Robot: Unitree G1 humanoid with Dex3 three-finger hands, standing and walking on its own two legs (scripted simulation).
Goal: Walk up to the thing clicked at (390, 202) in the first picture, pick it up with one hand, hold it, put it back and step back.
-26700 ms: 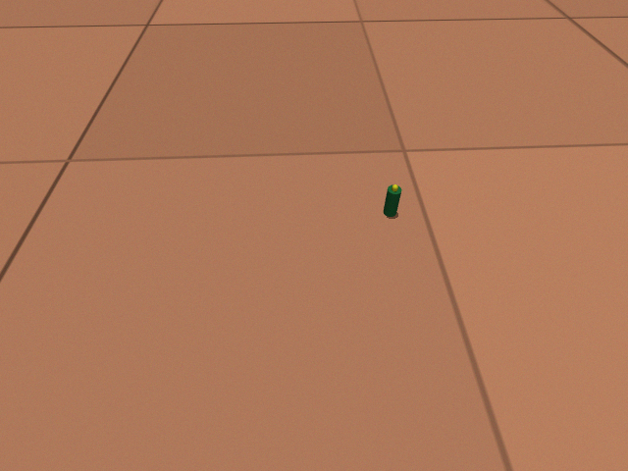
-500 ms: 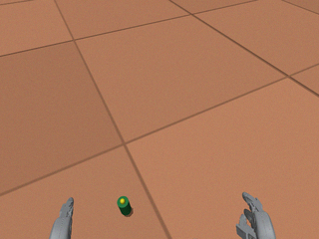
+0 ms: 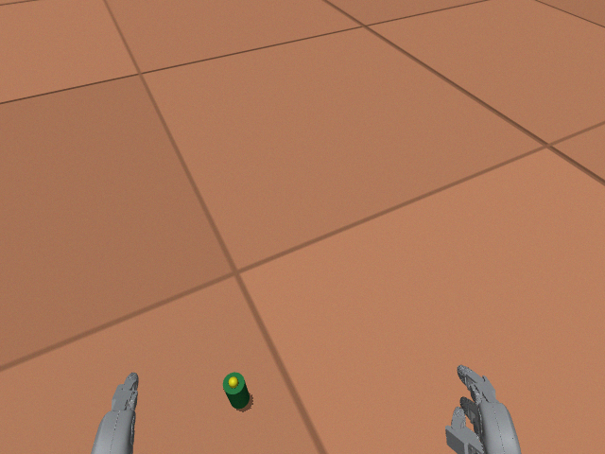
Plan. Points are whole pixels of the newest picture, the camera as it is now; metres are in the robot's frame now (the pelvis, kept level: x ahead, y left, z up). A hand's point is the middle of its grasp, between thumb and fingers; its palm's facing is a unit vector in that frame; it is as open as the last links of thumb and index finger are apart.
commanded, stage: home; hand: left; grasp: from the side
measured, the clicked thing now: (236, 389) +0.42 +0.19 -0.64
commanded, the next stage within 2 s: stand in 0.26 s
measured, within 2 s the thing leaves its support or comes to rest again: neither
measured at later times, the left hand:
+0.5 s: hand (165, 441) +0.17 +0.18 -0.05, palm faces +0.10 -0.95 -0.28, open 16.7 cm
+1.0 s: hand out of the picture +0.09 +0.25 -0.11, palm faces +0.00 -0.94 -0.35, open 7.7 cm
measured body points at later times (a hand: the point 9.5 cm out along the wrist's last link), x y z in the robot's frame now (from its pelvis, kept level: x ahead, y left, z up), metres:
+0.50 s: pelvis +0.00 +0.00 +0.00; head +0.02 +0.00 +0.45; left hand +0.17 +0.23 -0.03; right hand +0.17 -0.24 -0.07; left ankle +0.02 +0.13 -0.69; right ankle +0.02 -0.13 -0.69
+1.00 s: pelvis +0.00 +0.01 +0.03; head +0.01 +0.01 +0.48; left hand +0.09 +0.30 -0.09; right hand +0.10 -0.28 -0.09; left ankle +0.02 +0.13 -0.69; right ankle +0.02 -0.13 -0.69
